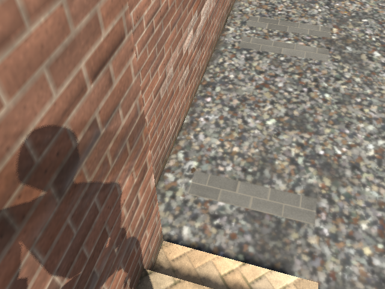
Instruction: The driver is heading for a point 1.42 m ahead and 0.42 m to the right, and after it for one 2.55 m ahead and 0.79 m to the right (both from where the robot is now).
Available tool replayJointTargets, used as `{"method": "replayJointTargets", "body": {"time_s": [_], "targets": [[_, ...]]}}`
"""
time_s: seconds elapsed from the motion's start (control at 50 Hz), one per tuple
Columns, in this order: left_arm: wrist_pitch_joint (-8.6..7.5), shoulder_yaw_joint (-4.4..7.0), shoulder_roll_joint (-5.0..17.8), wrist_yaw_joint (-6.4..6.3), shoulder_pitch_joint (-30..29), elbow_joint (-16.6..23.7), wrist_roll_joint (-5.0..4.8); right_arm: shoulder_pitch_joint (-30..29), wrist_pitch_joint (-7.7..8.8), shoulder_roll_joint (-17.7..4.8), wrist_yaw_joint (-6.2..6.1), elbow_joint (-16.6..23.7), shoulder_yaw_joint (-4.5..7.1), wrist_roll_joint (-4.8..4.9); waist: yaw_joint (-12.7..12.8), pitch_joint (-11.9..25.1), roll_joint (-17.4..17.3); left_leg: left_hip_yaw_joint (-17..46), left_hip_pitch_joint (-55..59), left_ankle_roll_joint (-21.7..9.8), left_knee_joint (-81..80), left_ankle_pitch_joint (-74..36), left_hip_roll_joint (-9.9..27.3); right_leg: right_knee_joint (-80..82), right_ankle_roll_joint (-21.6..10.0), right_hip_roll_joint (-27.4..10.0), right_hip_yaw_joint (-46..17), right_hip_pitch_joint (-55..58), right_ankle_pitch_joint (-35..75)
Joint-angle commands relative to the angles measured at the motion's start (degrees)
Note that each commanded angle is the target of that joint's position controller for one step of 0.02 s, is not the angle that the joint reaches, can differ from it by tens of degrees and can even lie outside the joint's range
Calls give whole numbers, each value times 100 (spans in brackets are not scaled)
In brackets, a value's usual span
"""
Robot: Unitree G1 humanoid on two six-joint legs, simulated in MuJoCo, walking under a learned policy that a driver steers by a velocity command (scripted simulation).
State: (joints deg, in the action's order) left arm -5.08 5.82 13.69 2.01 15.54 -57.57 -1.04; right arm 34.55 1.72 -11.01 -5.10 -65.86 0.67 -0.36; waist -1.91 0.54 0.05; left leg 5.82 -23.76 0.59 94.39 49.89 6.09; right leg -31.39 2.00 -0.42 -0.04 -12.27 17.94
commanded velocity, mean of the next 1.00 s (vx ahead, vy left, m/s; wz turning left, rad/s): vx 0.46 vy -0.10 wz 0.00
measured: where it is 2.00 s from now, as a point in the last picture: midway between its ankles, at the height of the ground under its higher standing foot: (244, 264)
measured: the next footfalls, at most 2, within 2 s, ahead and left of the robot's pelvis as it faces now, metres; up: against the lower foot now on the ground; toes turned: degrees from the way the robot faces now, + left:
left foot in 0.32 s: +0.33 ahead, +0.08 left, -0.23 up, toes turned +0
right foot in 0.86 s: +0.42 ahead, -0.31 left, -0.43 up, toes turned +0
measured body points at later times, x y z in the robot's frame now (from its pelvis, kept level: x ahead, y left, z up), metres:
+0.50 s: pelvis +0.26 -0.02 -0.28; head +0.26 +0.02 +0.17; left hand +0.38 +0.22 -0.43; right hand +0.11 -0.24 -0.40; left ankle +0.29 +0.08 -0.99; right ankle +0.27 -0.22 -0.82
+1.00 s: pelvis +0.39 -0.21 -0.47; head +0.37 -0.24 -0.02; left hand +0.29 +0.03 -0.60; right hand +0.41 -0.46 -0.63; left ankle +0.37 -0.05 -0.88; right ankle +0.38 -0.31 -1.18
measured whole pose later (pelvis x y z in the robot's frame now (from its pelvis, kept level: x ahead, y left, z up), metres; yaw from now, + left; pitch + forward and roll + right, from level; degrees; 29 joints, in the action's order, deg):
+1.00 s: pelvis +0.39 -0.21 -0.47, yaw -1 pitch -1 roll +2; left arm 0.3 2.9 11.0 2.7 29.8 -64.4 0.1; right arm 19.7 1.7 -12.0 -4.8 -57.8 2.9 3.5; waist 1.4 1.9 -1.8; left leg 6.1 -51.1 -2.3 122.6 33.8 -3.6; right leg -43.6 -1.9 0.2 -0.6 -18.3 -23.9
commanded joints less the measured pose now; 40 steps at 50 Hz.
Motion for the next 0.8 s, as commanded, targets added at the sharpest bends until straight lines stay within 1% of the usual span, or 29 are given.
{"method": "replayJointTargets", "body": {"time_s": [0.02,0.04,0.06,0.1,0.12,0.14,0.16,0.18,0.2,0.22,0.24,0.28,0.32,0.34,0.36,0.38,0.4,0.42,0.44,0.46,0.48,0.5,0.52,0.56,0.6,0.62,0.7,0.74,0.8], "targets": [[-53,37,926,-17,2957,-1067,263,-939,564,-102,140,1034,11,174,775,-479,2271,-675,-4773,-283,2592,-315,-444,-362,-928,-1447,-1537,3612,5527],[-22,89,859,-83,3440,-1354,199,-848,732,-128,267,961,-5,376,982,35,1679,-63,-5648,-302,1935,-1273,-32,-398,-1684,-2235,-3114,4037,2442],[-1,-95,264,-147,3424,-1357,219,-1460,789,-420,318,803,46,341,1281,-321,725,-157,-5495,-176,1504,-1200,62,-96,-1652,-1907,-3099,3390,1054],[-127,-256,56,-442,3010,-1252,159,-2074,765,-336,419,946,37,165,914,-823,161,80,-5359,-148,219,-1697,123,35,-1440,-1673,-3152,2370,81],[-248,-371,-45,-730,1679,-719,73,-2466,790,-303,501,1367,-64,186,265,-1300,-255,-38,-3926,-49,-3043,-3400,191,683,-1035,-1189,-2448,513,-1285],[-247,-395,27,-887,523,-327,202,-2267,855,-409,554,1247,3,14,-134,-1091,-338,-228,-868,10,-4985,-5567,-29,833,-1027,-438,-1626,-1800,-2848],[-225,-245,474,-920,300,-364,365,-1179,807,-167,676,575,88,-159,-527,-308,114,-633,1574,74,-4077,-7331,-525,914,-1358,-453,-1631,-2939,-2477],[-237,-231,368,-978,360,-393,142,-813,810,-298,783,405,160,-78,-579,-462,-98,-287,1290,113,-4337,-8199,-425,95,-1198,-115,-1264,-2387,-2998],[-272,-335,103,-956,271,-367,33,-403,841,-294,824,377,80,28,-683,-491,45,-344,1855,95,-5719,-9426,-433,-536,-950,251,-717,-2266,-3591],[-221,-285,96,-891,775,-517,-13,-531,767,-104,798,388,-5,34,-329,-506,-306,-630,2410,289,-6672,-9825,-611,-906,-866,498,-642,-2051,-3825],[-151,-303,-8,-831,962,-733,-31,-546,707,-224,717,495,48,103,-418,-662,-322,-555,2783,341,-7406,-10188,-400,-1943,-707,706,-628,-1902,-4325],[42,-355,-86,-706,525,-636,-35,787,575,-684,705,202,247,-69,-1053,-360,255,-280,3283,265,-8018,-10668,275,-4281,-448,1054,-689,-1209,-4664],[207,-280,-113,-545,-34,-561,-53,2475,458,-717,875,-518,181,-138,-1883,-324,-982,-292,3736,-147,-7016,-9460,703,-8476,-229,1796,-805,-2051,-7280],[225,-324,-575,-513,1123,-359,-16,2175,468,-1087,884,-644,144,-135,-814,-361,-2025,-319,3658,-58,-6264,-10938,632,-8618,-402,1744,-1307,-2622,-7267],[230,-273,-688,-353,2570,-282,-292,1918,480,-1848,827,-688,316,-56,271,-10,-3376,1831,4598,-1581,-5532,-11215,1734,-9331,-387,1567,-1470,-4141,-7058],[387,-255,-261,-435,3235,-620,-322,1101,402,-1138,833,-318,118,-11,421,246,-1212,2334,4147,-1322,-5701,-11145,1753,-9377,-274,1260,-2206,-3996,-6285],[519,-281,-381,-530,2512,-174,-647,101,342,-1948,717,-448,442,72,781,405,-1657,4522,3412,-2345,-6925,-6788,2848,-9345,-203,863,-2025,-4473,-5592],[749,-271,100,-651,1909,106,-458,-519,374,-1530,586,-123,337,67,814,107,-250,4864,2236,-1935,-7508,-5665,2689,-8417,-271,732,-2393,-4078,-4476],[976,-219,515,-650,894,450,-293,-1072,347,-964,310,52,116,-68,766,-673,524,3340,554,-1854,-7108,-6511,2527,-7307,-94,681,-2629,-3519,-3296],[1125,-256,279,-551,708,535,-258,-1345,406,-729,176,231,-46,-218,880,-793,475,2471,-669,-1720,-6806,-6001,2005,-6695,232,447,-2251,-2679,-2808],[1101,-292,91,-505,387,798,-241,-1530,422,-570,56,363,-120,-194,861,-872,320,2007,-1078,-1663,-6752,-5722,1716,-5633,415,283,-2308,-2344,-2445],[1055,-362,-283,-464,429,757,-215,-1394,369,-386,37,332,-256,-311,811,-738,-84,1617,-1250,-1516,-6622,-5873,1365,-5185,454,231,-2175,-1948,-2112],[1039,-333,-266,-457,474,640,-228,-1389,382,-522,79,467,-257,-466,769,-609,-324,1379,-1473,-1456,-6508,-6527,1235,-5500,503,304,-1825,-1405,-1746],[1035,-92,388,-330,542,706,-217,-982,362,-676,76,576,-119,-111,655,-411,-701,967,-752,-1104,-6025,-4535,755,-4840,537,431,-1744,-1887,-655],[1057,-59,361,-307,45,866,-99,-502,332,-611,17,647,-21,17,285,-688,-1092,1255,-146,-988,-5931,-2699,803,-4200,475,336,-1802,-2753,-610],[1040,-25,421,-256,-6,898,-50,-496,291,-497,-84,761,19,103,294,-958,-832,1017,-336,-914,-5728,-2098,616,-3470,469,296,-1609,-2738,-149],[893,-159,54,37,-881,1190,-86,-677,95,-840,-333,1096,296,149,-227,-943,-1035,651,-780,-765,-5025,-1088,495,-658,428,-146,-707,-1897,369],[857,-149,91,95,-989,1159,-128,-506,-69,-1149,-219,1188,456,98,-574,-803,-1145,598,-1180,-823,-4990,-827,709,-440,339,-30,-282,-1006,-246],[806,-63,276,67,-334,892,-109,-637,-156,-1017,-94,1032,509,-41,-331,-627,-1185,759,-728,-702,-4249,-1156,780,786,-162,-482,-374,-575,-220]]}}
Velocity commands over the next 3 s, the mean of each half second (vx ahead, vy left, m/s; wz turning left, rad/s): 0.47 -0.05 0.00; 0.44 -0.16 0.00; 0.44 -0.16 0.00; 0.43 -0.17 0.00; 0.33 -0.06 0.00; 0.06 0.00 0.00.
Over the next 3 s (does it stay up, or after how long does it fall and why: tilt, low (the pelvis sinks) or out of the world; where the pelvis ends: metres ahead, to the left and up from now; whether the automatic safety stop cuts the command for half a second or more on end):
stays up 1.32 -0.38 -0.84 its command is cut before an obstacle after 0.4 s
